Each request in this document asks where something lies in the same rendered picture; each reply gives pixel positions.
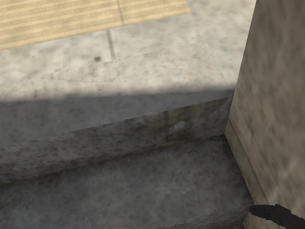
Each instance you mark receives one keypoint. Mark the stairs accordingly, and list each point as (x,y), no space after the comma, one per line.
(168,170)

